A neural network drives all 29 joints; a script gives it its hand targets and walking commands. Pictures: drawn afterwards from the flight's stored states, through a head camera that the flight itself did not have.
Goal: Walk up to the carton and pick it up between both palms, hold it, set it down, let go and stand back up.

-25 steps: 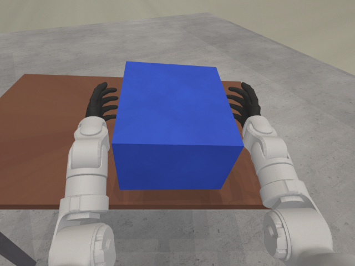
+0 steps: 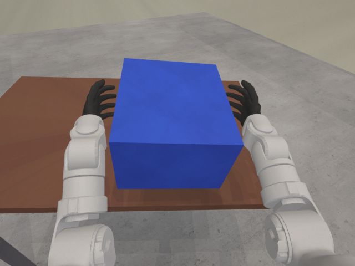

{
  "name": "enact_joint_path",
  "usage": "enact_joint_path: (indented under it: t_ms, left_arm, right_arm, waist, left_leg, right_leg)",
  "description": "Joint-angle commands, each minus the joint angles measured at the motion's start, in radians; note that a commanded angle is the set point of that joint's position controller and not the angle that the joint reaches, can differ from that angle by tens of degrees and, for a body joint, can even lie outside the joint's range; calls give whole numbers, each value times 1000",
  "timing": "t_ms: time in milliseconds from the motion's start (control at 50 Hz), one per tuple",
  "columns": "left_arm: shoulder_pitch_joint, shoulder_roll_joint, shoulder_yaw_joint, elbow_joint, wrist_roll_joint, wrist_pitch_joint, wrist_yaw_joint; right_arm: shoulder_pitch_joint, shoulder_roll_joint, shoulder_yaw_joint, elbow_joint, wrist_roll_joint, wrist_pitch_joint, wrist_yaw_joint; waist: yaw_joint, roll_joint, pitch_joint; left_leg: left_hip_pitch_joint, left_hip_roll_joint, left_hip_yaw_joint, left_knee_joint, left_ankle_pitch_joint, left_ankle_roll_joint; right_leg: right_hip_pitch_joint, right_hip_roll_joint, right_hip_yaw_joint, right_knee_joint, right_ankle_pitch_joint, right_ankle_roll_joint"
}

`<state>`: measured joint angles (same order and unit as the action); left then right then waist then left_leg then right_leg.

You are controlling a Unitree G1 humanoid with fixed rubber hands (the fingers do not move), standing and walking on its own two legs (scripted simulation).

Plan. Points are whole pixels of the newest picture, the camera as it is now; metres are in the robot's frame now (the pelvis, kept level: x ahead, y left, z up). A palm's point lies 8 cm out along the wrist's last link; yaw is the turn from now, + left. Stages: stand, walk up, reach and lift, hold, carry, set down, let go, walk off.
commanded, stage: reach and lift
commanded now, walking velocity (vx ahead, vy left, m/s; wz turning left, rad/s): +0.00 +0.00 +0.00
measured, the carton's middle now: (170, 121) +0.43 -0.01 +0.13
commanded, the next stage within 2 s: hold in 0.34 s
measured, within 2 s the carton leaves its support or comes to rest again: neither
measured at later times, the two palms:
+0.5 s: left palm (89, 113) +0.37 +0.16 +0.21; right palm (252, 109) +0.36 -0.18 +0.21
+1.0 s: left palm (82, 110) +0.36 +0.17 +0.22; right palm (250, 103) +0.37 -0.17 +0.22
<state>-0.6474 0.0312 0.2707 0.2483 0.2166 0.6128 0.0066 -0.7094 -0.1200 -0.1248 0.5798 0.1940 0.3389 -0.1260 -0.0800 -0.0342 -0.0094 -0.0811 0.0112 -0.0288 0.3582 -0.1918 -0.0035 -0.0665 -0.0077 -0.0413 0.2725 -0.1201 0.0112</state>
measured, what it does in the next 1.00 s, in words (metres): stands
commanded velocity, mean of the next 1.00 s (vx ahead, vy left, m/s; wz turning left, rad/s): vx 0.00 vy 0.00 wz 0.00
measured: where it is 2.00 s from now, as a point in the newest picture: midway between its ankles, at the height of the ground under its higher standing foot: outside the picture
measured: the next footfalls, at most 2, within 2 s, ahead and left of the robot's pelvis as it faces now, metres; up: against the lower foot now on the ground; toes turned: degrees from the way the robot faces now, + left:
none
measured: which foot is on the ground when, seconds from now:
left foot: down 0.00-1.00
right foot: down 0.00-1.00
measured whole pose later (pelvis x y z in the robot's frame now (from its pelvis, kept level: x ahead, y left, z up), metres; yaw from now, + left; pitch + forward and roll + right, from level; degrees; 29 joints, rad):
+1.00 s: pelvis -0.01 -0.01 +0.00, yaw +0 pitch -6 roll -1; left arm -0.69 0.05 0.31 0.21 0.23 0.73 -0.02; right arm -0.79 -0.14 -0.10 0.58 0.22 0.44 -0.15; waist -0.07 -0.04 -0.04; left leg -0.08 0.01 -0.04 0.35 -0.18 -0.01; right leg -0.07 0.00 -0.04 0.28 -0.11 0.00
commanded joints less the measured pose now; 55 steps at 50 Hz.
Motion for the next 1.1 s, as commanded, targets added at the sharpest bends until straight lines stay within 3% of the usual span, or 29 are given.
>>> enact_joint_path:
  t_ms: [0,400,820,1080]
  left_arm:
    - [-614,-551,-453,-117,-144,-41,-156]
    - [-629,-532,-441,-179,-136,15,-170]
    - [-692,-528,-411,-134,-131,58,-176]
    - [-681,-523,-418,-172,-139,68,-187]
  right_arm:
    - [-752,573,392,-317,97,-53,105]
    - [-743,564,405,-335,131,3,88]
    - [-822,584,391,-290,132,40,103]
    - [-809,584,403,-325,161,60,86]
  waist:
    - [0,46,-425]
    - [-17,59,-402]
    - [5,47,-374]
    - [-8,57,-393]
  left_leg:
    - [50,-63,24,-36,262,-28]
    - [49,-63,25,-40,271,-30]
    - [-17,-59,34,-80,108,-8]
    - [2,-63,29,-55,197,-18]
  right_leg:
    - [175,69,-9,6,206,5]
    - [193,71,-3,6,211,6]
    - [171,65,2,-9,71,-1]
    - [200,69,7,-2,144,3]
